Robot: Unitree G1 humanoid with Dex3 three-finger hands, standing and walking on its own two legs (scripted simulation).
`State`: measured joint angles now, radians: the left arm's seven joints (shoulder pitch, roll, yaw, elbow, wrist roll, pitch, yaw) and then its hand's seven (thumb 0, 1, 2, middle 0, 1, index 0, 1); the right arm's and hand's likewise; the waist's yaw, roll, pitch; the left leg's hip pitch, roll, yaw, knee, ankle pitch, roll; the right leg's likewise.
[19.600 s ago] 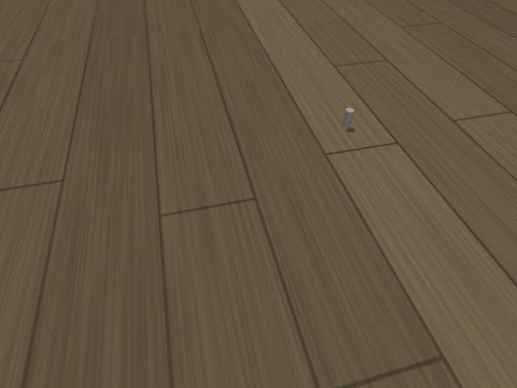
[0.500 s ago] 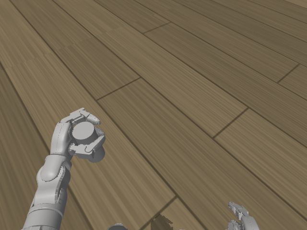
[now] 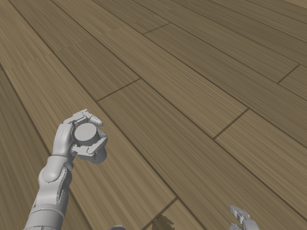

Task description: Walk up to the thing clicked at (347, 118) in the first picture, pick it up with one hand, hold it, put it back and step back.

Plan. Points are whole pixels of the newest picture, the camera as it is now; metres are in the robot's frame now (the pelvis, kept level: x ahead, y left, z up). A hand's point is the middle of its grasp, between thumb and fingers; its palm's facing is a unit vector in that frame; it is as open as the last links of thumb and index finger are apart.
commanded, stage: hold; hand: left
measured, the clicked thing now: (92, 144) +0.33 +0.16 +0.02
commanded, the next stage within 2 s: crouch in 1.30 s
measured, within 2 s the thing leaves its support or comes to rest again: neither
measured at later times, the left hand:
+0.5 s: hand (90, 139) +0.32 +0.16 +0.06, palm faces -0.06 -1.00 +0.01, open 7.1 cm
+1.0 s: hand (92, 142) +0.32 +0.15 +0.05, palm faces -0.08 -1.00 +0.00, open 7.1 cm
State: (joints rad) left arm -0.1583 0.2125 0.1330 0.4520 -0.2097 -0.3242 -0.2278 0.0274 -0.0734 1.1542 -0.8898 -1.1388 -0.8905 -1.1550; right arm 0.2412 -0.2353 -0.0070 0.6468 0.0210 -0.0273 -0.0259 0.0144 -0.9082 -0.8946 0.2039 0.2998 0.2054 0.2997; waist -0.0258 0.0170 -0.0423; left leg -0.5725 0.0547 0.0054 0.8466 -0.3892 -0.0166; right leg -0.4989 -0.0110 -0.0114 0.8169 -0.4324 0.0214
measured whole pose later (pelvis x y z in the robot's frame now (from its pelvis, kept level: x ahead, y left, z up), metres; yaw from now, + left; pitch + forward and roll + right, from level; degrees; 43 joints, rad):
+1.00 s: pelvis -0.01 +0.00 +0.00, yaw +0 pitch +6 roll -1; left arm -0.15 0.22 0.14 0.47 -0.21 -0.35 -0.24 0.02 -0.06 1.14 -0.89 -1.13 -0.89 -1.14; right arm 0.24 -0.24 -0.01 0.64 0.02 -0.04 -0.03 0.01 -0.91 -0.89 0.20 0.30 0.21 0.30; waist -0.03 0.02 -0.05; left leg -0.59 0.06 0.00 0.86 -0.38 -0.02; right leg -0.52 -0.01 -0.01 0.84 -0.43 0.02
